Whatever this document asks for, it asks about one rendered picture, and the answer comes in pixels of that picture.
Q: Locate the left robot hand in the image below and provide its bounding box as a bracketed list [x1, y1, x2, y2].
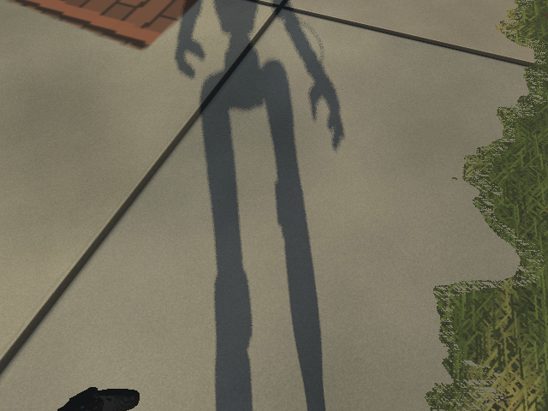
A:
[57, 387, 140, 411]

